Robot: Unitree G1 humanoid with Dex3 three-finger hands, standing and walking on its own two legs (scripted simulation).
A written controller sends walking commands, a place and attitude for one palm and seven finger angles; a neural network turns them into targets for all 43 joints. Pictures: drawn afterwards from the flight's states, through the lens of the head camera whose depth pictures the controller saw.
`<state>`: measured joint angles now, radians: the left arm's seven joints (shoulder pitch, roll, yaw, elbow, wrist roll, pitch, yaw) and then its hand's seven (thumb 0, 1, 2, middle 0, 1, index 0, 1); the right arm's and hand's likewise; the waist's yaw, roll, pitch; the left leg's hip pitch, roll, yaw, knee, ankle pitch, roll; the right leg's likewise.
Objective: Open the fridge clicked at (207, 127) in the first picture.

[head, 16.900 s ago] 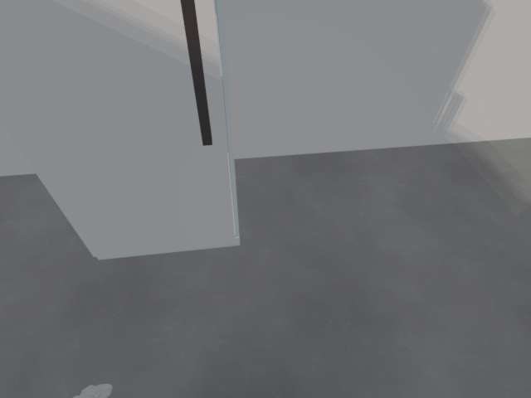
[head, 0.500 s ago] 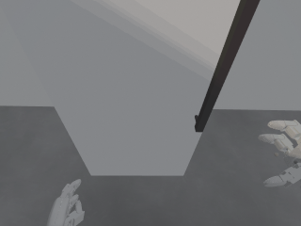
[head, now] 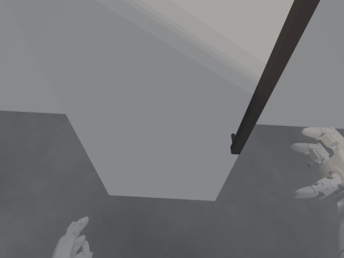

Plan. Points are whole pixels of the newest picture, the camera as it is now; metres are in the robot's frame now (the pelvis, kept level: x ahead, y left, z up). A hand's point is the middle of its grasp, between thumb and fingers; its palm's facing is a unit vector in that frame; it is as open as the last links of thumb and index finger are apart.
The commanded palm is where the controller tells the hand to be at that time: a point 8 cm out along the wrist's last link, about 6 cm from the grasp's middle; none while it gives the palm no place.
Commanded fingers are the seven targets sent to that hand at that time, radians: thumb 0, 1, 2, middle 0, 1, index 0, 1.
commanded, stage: move the hooked fingers beside the handle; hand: right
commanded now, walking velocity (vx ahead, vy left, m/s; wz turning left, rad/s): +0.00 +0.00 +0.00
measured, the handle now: (257, 92) +0.47 -0.16 +0.15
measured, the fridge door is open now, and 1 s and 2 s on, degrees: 0 0 0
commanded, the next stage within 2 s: none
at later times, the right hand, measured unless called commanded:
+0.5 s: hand (293, 142) +0.37 -0.24 +0.10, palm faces -0.01 +1.00 -0.03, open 14.0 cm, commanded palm +0.34 -0.29 +0.10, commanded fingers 0.00 0.50 -0.30 0.30 1.20 0.30 1.20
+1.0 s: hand (282, 124) +0.42 -0.23 +0.10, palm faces -0.03 +1.00 -0.03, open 14.0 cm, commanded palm +0.39 -0.28 +0.09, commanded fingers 0.00 0.50 -0.30 0.30 1.20 0.30 1.20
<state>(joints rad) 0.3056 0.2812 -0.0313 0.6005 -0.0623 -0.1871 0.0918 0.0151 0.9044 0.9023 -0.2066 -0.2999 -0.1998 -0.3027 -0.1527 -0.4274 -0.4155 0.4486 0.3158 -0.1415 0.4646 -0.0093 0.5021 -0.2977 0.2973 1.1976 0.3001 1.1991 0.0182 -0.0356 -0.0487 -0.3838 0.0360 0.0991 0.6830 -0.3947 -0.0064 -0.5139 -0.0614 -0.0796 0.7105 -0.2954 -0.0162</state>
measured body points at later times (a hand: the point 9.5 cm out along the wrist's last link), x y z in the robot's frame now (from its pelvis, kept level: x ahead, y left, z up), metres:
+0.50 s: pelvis -0.01 +0.00 +0.00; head +0.03 +0.00 +0.45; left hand +0.11 +0.26 -0.10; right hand +0.36 -0.29 +0.11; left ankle -0.03 +0.12 -0.72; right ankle +0.04 -0.11 -0.72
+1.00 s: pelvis -0.01 +0.00 -0.01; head +0.06 +0.00 +0.44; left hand +0.05 +0.28 -0.12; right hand +0.42 -0.28 +0.10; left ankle -0.03 +0.12 -0.72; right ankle +0.04 -0.11 -0.72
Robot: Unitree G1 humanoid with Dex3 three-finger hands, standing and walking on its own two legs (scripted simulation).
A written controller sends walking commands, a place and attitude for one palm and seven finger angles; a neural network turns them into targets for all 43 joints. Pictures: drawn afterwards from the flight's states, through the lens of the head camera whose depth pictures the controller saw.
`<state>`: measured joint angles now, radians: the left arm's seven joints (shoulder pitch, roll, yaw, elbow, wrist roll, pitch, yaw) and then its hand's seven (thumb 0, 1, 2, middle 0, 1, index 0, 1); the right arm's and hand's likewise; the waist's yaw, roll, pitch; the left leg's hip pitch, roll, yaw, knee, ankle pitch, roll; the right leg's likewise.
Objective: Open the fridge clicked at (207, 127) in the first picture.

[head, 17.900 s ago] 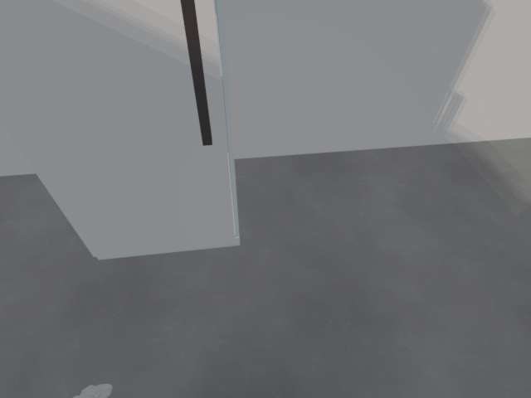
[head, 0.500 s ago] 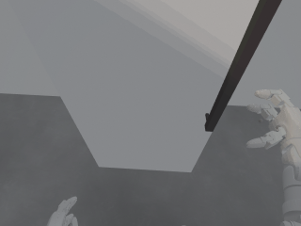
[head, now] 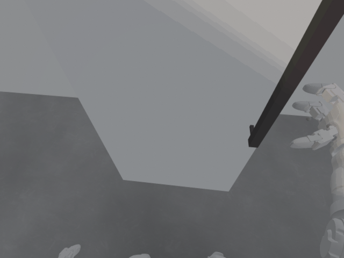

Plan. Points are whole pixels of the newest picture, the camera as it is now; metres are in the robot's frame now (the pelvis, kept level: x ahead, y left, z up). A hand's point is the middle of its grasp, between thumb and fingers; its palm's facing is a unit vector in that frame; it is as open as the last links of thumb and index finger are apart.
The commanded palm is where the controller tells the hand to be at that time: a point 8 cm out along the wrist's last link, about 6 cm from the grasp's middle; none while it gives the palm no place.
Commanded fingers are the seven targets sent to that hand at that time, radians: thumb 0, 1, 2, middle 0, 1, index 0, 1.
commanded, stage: move the hooked fingers beside the handle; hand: right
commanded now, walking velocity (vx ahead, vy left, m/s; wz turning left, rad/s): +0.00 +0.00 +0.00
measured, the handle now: (282, 81) +0.48 -0.17 +0.16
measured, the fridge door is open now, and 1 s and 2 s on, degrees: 0 0 0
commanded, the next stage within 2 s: none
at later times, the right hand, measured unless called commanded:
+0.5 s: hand (309, 122) +0.42 -0.24 +0.10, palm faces -0.03 +1.00 +0.00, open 14.0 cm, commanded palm +0.39 -0.29 +0.10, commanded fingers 0.00 0.50 -0.30 0.30 1.20 0.30 1.20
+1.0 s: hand (303, 126) +0.42 -0.24 +0.09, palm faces -0.01 +1.00 +0.00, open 14.0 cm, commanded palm +0.39 -0.29 +0.10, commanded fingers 0.00 0.50 -0.30 0.30 1.20 0.30 1.20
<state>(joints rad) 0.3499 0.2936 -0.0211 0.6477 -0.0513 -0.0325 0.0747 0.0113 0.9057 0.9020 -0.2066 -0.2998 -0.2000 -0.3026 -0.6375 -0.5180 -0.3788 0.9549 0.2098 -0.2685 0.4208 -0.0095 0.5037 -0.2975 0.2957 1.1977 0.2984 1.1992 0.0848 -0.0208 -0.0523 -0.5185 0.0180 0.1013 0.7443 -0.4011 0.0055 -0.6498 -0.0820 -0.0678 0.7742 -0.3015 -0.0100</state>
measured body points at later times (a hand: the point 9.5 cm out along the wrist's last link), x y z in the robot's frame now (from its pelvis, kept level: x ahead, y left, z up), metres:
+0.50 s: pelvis +0.01 -0.01 +0.00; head +0.06 -0.01 +0.45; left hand +0.09 +0.26 -0.11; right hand +0.41 -0.30 +0.11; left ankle -0.02 +0.12 -0.71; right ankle +0.05 -0.11 -0.71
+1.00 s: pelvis +0.00 -0.01 +0.00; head +0.06 -0.02 +0.44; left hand +0.07 +0.26 -0.11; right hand +0.41 -0.29 +0.09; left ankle -0.02 +0.12 -0.71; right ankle +0.05 -0.12 -0.71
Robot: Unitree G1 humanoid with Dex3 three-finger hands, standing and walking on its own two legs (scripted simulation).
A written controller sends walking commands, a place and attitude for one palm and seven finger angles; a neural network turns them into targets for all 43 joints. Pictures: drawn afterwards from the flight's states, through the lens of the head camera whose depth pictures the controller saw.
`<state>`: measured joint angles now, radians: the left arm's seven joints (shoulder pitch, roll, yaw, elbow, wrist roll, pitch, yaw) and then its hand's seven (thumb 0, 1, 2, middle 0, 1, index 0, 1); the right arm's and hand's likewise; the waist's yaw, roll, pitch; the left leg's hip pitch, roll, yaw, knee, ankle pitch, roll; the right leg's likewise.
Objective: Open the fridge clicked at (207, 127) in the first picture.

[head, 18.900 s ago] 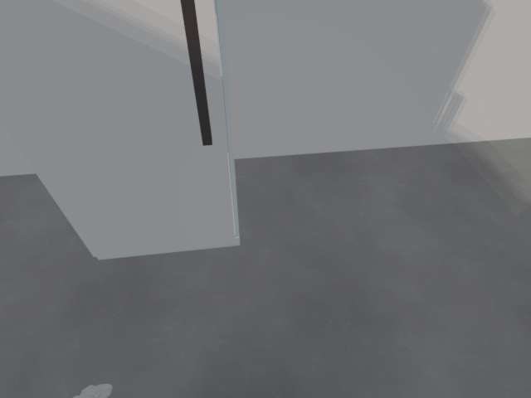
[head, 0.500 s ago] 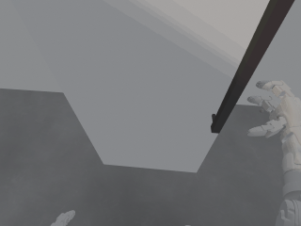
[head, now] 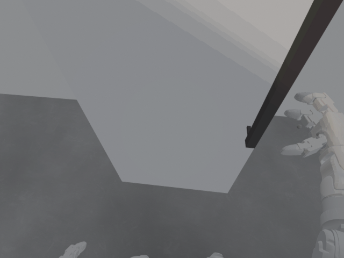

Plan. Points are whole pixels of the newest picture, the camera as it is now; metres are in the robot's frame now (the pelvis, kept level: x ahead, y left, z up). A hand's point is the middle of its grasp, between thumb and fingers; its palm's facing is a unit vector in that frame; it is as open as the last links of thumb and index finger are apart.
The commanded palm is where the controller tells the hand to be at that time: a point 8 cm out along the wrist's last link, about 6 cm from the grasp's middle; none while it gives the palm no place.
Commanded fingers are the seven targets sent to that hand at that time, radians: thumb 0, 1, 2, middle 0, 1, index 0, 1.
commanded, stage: move the hooked fingers beside the handle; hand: right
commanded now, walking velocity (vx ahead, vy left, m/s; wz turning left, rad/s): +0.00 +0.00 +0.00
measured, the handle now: (277, 82) +0.48 -0.17 +0.16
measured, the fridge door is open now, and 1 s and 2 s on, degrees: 0 0 0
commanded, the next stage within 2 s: feel for the door with the fingertips in 1.24 s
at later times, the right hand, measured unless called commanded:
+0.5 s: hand (307, 124) +0.42 -0.25 +0.10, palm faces +0.03 +1.00 -0.01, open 14.0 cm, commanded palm +0.39 -0.30 +0.10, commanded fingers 0.00 0.50 -0.30 0.30 1.20 0.30 1.20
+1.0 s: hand (305, 121) +0.41 -0.23 +0.11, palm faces +0.01 +1.00 -0.01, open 14.0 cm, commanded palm +0.39 -0.29 +0.10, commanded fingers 0.00 0.50 -0.30 0.30 1.20 0.30 1.20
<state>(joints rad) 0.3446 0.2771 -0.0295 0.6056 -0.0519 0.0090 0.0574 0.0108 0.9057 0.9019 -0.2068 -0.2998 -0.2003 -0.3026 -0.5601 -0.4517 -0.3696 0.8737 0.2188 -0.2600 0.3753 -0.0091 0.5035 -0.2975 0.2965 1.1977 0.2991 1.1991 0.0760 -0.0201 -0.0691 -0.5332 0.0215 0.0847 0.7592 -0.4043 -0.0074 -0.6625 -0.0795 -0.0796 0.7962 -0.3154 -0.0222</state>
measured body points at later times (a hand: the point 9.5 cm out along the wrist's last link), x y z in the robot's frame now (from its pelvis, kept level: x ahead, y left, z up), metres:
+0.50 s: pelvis +0.00 +0.00 +0.00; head +0.06 -0.02 +0.44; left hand +0.08 +0.27 -0.10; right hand +0.41 -0.30 +0.10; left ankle -0.02 +0.13 -0.71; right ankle +0.04 -0.11 -0.71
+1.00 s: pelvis +0.00 +0.00 +0.00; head +0.05 -0.01 +0.45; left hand +0.10 +0.26 -0.10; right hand +0.41 -0.29 +0.11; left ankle -0.02 +0.13 -0.71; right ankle +0.04 -0.11 -0.71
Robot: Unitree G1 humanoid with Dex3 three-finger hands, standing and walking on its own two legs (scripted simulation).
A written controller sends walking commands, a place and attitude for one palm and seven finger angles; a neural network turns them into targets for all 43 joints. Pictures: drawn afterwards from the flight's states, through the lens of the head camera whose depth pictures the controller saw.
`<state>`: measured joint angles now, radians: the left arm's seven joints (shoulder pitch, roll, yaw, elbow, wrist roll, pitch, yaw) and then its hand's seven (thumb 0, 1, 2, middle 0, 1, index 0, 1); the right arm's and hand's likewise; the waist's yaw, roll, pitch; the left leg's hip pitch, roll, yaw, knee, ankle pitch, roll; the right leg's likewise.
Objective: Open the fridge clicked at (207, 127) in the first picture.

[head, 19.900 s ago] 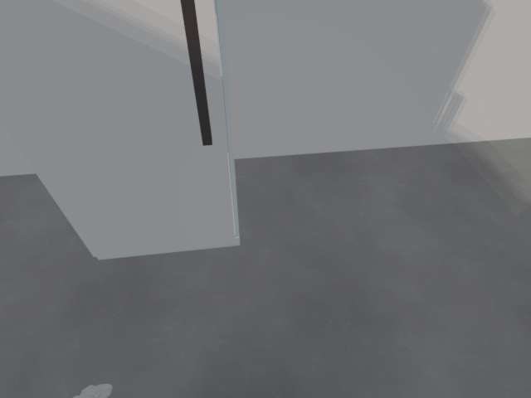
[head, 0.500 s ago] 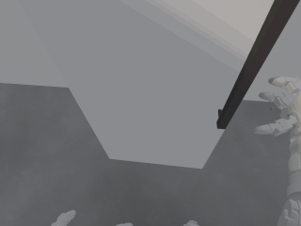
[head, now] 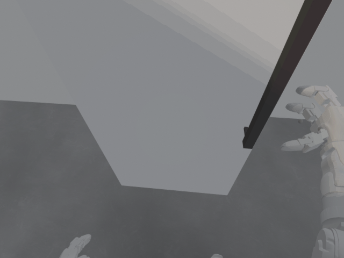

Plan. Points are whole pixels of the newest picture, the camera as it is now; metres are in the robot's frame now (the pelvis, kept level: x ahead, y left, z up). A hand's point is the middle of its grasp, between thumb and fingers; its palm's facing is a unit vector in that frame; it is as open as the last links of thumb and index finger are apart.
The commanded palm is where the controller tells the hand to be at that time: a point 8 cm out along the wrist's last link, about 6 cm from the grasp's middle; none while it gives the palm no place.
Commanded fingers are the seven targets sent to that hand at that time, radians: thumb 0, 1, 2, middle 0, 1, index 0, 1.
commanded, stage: move the hooked fingers beside the handle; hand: right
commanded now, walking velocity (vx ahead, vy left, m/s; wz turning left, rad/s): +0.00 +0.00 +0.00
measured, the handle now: (271, 82) +0.48 -0.16 +0.16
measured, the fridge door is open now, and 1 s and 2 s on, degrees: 0 0 0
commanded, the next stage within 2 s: feel for the door with the fingertips in 0.24 s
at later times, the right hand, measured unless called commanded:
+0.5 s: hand (295, 119) +0.42 -0.22 +0.11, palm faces -0.03 +1.00 -0.01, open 14.0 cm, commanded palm +0.39 -0.27 +0.10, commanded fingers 0.00 0.50 -0.30 0.30 1.20 0.30 1.20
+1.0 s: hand (286, 118) +0.42 -0.20 +0.11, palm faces +0.00 +1.00 -0.01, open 14.0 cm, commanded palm +0.40 -0.25 +0.10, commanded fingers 0.00 0.50 -0.30 0.30 1.20 0.30 1.20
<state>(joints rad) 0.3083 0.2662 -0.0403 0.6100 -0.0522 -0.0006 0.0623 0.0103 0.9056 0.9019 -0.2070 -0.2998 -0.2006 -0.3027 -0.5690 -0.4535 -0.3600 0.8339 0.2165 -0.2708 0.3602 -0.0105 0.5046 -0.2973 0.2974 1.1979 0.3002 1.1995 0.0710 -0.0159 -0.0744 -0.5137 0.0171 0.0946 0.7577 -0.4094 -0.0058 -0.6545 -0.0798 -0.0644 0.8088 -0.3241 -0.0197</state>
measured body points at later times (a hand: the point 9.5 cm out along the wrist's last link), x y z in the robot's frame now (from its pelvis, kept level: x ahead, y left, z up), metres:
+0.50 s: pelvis +0.00 +0.00 +0.00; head +0.06 -0.01 +0.45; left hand +0.07 +0.27 -0.11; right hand +0.42 -0.28 +0.11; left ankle -0.02 +0.13 -0.71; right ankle +0.04 -0.11 -0.71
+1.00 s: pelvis +0.00 +0.01 +0.00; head +0.04 +0.00 +0.45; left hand +0.09 +0.27 -0.11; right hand +0.42 -0.26 +0.11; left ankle -0.02 +0.13 -0.71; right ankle +0.04 -0.11 -0.71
